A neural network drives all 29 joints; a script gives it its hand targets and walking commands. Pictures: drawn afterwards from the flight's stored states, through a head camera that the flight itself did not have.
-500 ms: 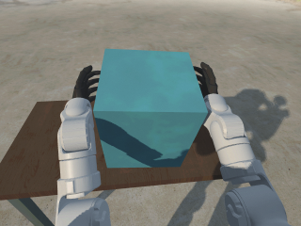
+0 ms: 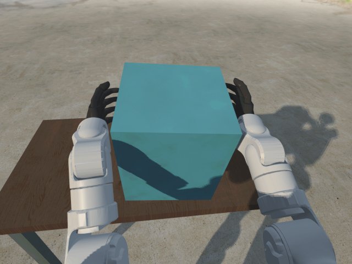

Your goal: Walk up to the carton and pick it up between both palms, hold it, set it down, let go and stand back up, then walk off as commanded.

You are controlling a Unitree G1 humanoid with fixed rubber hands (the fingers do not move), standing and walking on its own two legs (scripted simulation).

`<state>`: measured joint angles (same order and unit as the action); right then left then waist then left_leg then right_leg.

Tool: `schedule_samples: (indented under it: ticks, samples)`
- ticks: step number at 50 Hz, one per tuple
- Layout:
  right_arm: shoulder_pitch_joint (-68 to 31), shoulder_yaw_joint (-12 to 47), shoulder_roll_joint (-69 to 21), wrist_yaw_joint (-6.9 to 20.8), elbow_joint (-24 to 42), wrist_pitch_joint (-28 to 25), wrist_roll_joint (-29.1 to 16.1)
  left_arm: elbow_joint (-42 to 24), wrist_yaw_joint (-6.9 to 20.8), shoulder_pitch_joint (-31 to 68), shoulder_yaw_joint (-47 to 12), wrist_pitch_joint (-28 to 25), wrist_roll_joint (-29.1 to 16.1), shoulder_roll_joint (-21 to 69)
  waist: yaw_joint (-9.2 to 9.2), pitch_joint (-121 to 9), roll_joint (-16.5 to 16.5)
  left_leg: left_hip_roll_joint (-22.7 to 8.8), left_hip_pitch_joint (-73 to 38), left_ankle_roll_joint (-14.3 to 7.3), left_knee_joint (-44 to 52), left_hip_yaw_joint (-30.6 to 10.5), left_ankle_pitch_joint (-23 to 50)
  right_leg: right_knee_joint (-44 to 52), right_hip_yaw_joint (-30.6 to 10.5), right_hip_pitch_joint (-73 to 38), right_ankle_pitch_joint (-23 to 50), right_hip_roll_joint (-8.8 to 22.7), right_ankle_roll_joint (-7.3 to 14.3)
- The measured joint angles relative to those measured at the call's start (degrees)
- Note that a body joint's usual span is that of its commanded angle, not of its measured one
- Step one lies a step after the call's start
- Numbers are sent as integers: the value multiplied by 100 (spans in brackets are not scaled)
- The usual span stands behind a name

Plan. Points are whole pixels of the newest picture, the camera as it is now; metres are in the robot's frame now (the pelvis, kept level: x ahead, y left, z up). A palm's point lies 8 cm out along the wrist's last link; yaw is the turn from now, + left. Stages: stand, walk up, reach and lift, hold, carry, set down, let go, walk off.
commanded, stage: hold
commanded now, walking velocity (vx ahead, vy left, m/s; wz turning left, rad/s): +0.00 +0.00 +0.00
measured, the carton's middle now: (170, 136) +0.37 +0.01 +0.15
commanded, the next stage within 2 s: none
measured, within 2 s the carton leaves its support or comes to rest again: neither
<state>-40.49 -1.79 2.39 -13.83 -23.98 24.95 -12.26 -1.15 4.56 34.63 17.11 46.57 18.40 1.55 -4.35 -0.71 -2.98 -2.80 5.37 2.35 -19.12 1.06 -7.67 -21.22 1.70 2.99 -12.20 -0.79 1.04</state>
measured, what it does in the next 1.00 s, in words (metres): stands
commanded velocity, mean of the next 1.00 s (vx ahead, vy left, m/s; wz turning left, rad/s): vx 0.00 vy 0.00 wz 0.00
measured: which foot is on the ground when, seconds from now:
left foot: down 0.00-1.00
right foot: down 0.00-1.00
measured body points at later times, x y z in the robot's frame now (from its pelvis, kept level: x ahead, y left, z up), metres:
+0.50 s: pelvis +0.00 +0.00 +0.00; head -0.05 +0.02 +0.45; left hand +0.37 +0.16 +0.20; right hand +0.38 -0.14 +0.20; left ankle +0.04 +0.15 -0.75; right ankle +0.00 -0.10 -0.75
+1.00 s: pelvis +0.00 +0.00 +0.00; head -0.05 +0.02 +0.45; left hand +0.37 +0.16 +0.22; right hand +0.38 -0.14 +0.23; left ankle +0.04 +0.15 -0.75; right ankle +0.00 -0.10 -0.75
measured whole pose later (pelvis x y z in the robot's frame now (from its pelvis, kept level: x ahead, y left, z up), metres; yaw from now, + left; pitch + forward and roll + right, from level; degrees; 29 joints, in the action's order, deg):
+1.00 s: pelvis +0.00 +0.00 +0.00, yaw +0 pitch -7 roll +0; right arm -43.3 -2.1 3.0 -13.8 -26.0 24.1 -12.6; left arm 0.2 4.2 35.8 17.7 45.3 19.0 1.7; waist -4.7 -0.4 -3.0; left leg -2.8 4.5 2.3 -18.8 1.0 -7.7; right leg -21.2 1.7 2.3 -12.4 -0.8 1.0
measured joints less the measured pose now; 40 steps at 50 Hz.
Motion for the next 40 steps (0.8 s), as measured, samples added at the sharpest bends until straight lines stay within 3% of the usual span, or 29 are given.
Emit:
schedule_samples:
  ticks: [3, 10, 17, 25, 33, 40]
  samples:
    - [-46, -17, 14, -11, 205, -76, -47, -232, -28, 7, -37, -73, -1, -5, -1, -9, 0, 0, -4, 0, 0, 0, 0, 0, 0, -4, 0, 0, 0]
    - [-287, -33, 5, 96, -682, 27, 136, 504, 49, 109, 155, -7, 161, 27, -1, -3, 0, 0, -22, 0, 13, 0, 1, 0, 0, -16, -10, 0, 0]
    - [-17, -23, 33, -19, 237, -184, -85, -232, -74, 94, -61, -72, -47, -18, -13, -13, 0, 1, -22, 0, 20, 0, -6, 0, 0, -13, -20, 0, 0]
    - [-253, -25, 26, 7, -542, 155, 26, 486, 139, 144, 197, 83, 226, 62, -13, 16, 0, 1, -74, 0, 29, -1, -1, 0, 0, -62, -19, 0, 0]
    - [-140, -42, 50, -18, 61, -157, -68, -69, -54, 137, -26, -90, 15, -10, -18, 17, 0, 1, -78, 0, 29, -1, -1, 0, 0, -66, -23, 0, 0]
    - [-280, -19, 43, 43, -614, 40, 26, 487, 45, 105, 150, -1, 172, 61, -19, 28, 0, 1, -85, 0, 32, -1, -1, 0, 0, -72, -21, 0, 0]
